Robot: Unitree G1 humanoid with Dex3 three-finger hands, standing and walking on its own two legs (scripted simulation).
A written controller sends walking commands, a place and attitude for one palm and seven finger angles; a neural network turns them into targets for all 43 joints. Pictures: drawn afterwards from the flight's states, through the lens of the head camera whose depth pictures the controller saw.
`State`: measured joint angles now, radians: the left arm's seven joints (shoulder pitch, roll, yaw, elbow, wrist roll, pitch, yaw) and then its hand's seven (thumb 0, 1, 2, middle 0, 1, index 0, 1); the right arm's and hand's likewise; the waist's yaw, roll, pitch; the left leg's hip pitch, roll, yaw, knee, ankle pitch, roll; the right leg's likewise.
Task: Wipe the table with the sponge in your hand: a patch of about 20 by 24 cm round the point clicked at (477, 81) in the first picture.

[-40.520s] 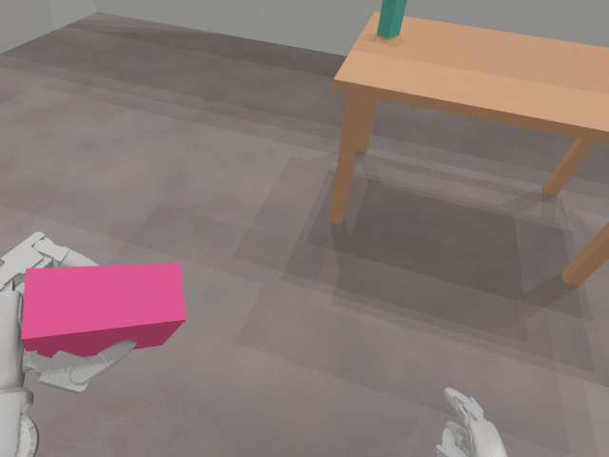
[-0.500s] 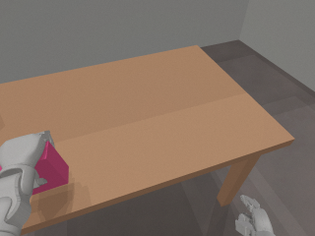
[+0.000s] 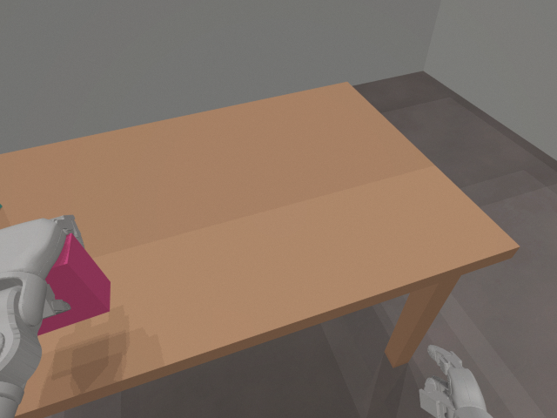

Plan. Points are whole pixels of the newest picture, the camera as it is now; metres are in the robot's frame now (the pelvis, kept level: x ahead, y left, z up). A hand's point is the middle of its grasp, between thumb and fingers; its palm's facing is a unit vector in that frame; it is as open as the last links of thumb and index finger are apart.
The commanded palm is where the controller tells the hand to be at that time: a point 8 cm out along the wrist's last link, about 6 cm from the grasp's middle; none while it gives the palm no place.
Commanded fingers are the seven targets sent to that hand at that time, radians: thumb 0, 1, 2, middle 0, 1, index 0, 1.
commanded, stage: lift the sponge slowly off the table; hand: left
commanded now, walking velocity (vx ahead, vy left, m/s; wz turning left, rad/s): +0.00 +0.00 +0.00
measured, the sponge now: (57, 294) +0.23 +0.37 +0.05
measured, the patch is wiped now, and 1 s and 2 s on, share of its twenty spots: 1.00 1.00 1.00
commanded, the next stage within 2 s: bring the sponge back beside the body in 0.42 s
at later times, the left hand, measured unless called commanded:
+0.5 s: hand (33, 271) +0.23 +0.36 +0.12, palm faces +0.00 -0.04 -1.00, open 10.0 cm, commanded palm +0.21 +0.36 +0.19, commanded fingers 0.00 0.10 1.30 -1.20 -1.60 -1.20 -1.60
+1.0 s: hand (53, 291) +0.21 +0.33 +0.11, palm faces +0.03 -0.07 -1.00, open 10.0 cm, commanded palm +0.19 +0.33 +0.18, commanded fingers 0.00 0.10 1.30 -1.20 -1.60 -1.20 -1.60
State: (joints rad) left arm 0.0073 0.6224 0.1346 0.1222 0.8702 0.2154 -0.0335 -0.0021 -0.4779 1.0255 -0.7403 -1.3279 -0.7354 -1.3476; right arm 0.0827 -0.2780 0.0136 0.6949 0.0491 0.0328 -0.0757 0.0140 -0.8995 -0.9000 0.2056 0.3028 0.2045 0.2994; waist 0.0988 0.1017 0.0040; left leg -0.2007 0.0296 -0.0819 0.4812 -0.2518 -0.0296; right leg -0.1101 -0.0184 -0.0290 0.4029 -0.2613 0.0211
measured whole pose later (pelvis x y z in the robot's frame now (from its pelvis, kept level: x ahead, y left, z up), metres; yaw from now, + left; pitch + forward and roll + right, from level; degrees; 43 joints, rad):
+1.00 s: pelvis -0.02 +0.01 +0.00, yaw +0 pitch -4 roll -1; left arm 0.10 0.58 0.07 -0.08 0.84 0.27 -0.05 0.00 -0.48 1.03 -0.75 -1.33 -0.74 -1.34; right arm 0.05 -0.26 0.03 0.68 0.05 0.03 -0.07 0.02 -0.90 -0.90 0.21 0.30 0.20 0.30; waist 0.12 0.11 0.01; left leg -0.17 0.02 -0.08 0.45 -0.22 -0.02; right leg -0.08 -0.03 -0.02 0.38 -0.23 0.02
